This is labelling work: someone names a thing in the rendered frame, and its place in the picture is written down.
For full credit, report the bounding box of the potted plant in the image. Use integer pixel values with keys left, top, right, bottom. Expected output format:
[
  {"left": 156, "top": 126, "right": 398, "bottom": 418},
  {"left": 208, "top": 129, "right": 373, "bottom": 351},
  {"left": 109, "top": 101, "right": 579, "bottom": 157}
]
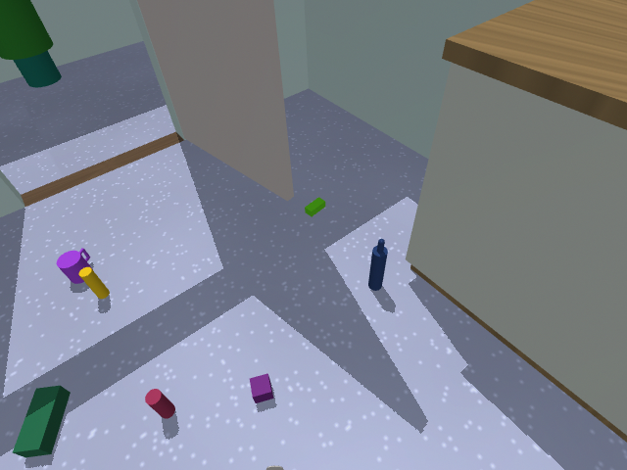
[{"left": 0, "top": 0, "right": 61, "bottom": 87}]

